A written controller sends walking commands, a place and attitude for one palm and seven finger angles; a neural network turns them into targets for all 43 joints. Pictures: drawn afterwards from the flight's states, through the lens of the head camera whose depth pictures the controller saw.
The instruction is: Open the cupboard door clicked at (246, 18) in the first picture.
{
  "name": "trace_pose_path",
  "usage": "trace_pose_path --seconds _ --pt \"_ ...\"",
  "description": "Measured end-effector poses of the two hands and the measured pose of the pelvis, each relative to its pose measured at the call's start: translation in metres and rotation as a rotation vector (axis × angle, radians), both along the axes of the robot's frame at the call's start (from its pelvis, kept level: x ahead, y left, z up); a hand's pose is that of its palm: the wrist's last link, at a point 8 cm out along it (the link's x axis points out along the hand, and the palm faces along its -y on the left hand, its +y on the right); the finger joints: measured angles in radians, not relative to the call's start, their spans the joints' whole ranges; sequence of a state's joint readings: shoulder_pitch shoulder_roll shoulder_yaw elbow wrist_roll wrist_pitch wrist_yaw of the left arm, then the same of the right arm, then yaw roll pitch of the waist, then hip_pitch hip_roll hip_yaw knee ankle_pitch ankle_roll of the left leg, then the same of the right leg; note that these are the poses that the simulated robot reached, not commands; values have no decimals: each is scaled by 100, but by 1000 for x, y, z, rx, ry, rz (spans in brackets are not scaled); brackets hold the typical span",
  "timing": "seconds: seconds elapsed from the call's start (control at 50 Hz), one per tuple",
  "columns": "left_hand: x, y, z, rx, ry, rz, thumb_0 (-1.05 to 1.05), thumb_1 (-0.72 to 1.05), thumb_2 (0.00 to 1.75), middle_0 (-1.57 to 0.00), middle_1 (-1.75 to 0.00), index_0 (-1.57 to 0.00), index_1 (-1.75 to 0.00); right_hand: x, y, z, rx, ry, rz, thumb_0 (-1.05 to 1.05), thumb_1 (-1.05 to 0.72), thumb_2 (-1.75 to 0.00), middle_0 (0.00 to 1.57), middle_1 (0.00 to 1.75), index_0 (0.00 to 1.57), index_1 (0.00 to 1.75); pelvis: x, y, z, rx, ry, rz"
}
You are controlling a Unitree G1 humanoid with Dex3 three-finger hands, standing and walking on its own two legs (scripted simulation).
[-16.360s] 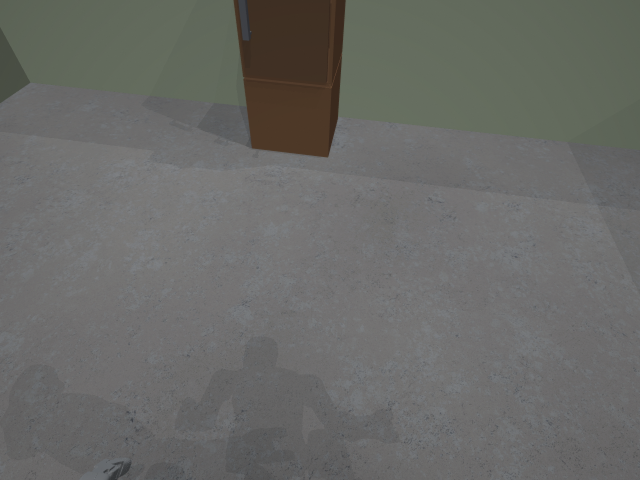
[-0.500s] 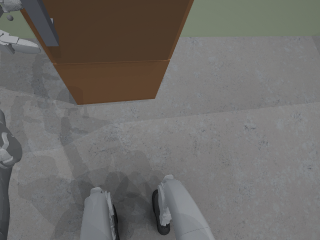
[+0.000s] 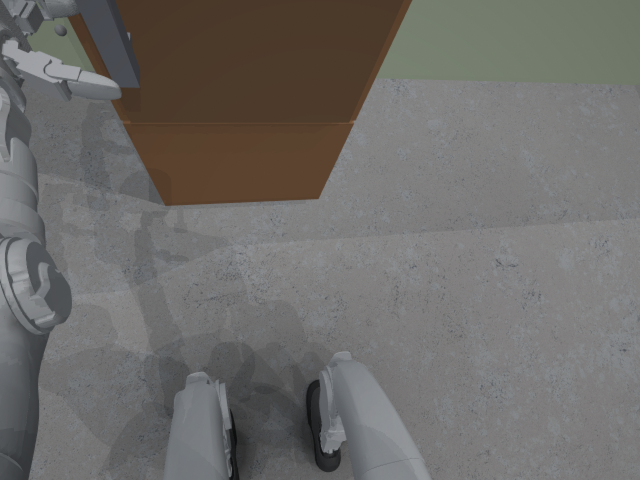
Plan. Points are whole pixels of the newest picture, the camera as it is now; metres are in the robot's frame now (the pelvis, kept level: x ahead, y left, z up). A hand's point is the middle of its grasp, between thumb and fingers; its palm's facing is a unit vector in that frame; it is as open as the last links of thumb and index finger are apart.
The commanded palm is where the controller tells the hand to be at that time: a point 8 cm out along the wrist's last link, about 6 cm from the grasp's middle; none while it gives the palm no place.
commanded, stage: slide the fingers in behind the handle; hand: left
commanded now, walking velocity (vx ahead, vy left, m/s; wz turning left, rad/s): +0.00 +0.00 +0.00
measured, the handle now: (104, 2) +0.63 +0.17 +0.06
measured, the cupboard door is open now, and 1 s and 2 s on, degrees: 0 0 3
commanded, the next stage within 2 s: close the thumb around the handle in 0.88 s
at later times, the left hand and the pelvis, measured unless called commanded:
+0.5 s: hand (115, 38) +0.58 +0.16 +0.06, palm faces -0.04 -1.00 -0.05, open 13.9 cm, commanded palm +0.57 +0.17 +0.06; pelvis +0.01 +0.00 +0.00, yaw +1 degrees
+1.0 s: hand (127, 35) +0.58 +0.14 +0.06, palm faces +0.01 -1.00 -0.04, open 13.6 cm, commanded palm +0.57 +0.17 +0.06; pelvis +0.00 -0.01 +0.00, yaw +0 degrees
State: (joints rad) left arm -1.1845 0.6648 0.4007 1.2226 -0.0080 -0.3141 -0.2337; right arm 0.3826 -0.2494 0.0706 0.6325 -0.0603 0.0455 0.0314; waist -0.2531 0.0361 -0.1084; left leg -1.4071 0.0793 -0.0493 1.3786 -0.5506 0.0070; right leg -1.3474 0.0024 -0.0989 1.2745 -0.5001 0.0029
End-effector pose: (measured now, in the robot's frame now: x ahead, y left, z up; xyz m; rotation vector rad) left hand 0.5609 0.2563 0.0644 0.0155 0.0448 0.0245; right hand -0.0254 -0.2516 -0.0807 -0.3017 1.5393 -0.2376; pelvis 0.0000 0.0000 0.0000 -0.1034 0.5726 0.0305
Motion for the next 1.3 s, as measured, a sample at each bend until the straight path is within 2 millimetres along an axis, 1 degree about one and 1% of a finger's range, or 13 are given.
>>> trace_pose_path --seconds 0.04,0.1,0.2,0.28,0.42,0.46,0.54,0.58,0.66,0.86,1.04,1.16,1.3 --pt "-1 -1 0 2 0 -1 -1 -49 30 -30 -120 -29 -125 2 0 1 0 -1 3 0 -90 -89 20 30 20 30 1 0 1 -1 -1 3" --pt "0 -10 -3 9 8 -27 -1 -49 30 -30 -120 -29 -124 4 0 2 1 -2 9 0 -90 -89 20 30 20 30 2 1 2 -2 -3 7" --pt "0 -16 -5 -12 1 -6 -1 -49 30 -30 -120 -29 -126 7 0 2 -1 -9 13 0 -90 -89 20 30 20 30 4 2 2 -2 -2 10" --pt "1 -24 -6 14 -3 -16 -1 -49 30 -30 -120 -29 -126 8 2 1 11 -6 13 0 -90 -89 20 30 20 30 5 2 2 -1 -3 11" --pt "1 -27 -6 5 -4 1 -1 -49 30 -31 -121 -30 -127 8 4 -2 25 -1 10 0 -90 -89 20 30 20 30 5 1 2 2 -4 12" --pt "1 -33 -5 27 -8 -27 -1 -49 30 -31 -121 -30 -127 8 4 -2 30 0 8 0 -90 -89 20 30 20 30 5 1 3 2 -5 13" --pt "3 -58 -3 7 -9 -78 -1 -50 30 -30 -120 -30 -124 8 5 -2 35 -2 1 0 -90 -89 20 30 20 30 6 1 5 4 -10 12" --pt "3 -58 -3 -21 -4 -48 -1 -49 30 -31 -120 -31 -124 8 4 -2 33 -11 0 0 -90 -89 20 30 20 30 7 1 5 6 -11 8" --pt "4 -58 -2 1 0 -18 -1 -49 30 -34 -122 -36 -125 7 3 -3 36 -34 -7 0 -90 -89 20 30 20 30 6 -1 3 10 -13 1" --pt "0 -58 -2 29 -8 -10 -1 -49 30 -33 -122 -36 -124 -2 2 -9 64 -11 -29 0 -90 -89 20 30 20 30 3 -5 3 24 -17 -9" --pt "1 -58 -2 23 -6 -13 -1 -49 31 -32 -122 -35 -124 0 -7 -6 41 -12 -24 0 -90 -89 20 30 20 30 5 -9 4 24 -14 -8" --pt "1 -58 -2 20 -7 -10 -1 -36 36 -33 -123 -35 -124 5 -12 -4 31 -19 -19 0 -90 -89 20 30 20 30 7 -9 5 25 -16 -8" --pt "2 -58 -2 16 -11 -14 0 -5 49 -34 -125 -35 -127 11 -12 -4 29 -29 -17 0 -90 -89 20 30 20 30 9 -9 5 25 -17 -8"
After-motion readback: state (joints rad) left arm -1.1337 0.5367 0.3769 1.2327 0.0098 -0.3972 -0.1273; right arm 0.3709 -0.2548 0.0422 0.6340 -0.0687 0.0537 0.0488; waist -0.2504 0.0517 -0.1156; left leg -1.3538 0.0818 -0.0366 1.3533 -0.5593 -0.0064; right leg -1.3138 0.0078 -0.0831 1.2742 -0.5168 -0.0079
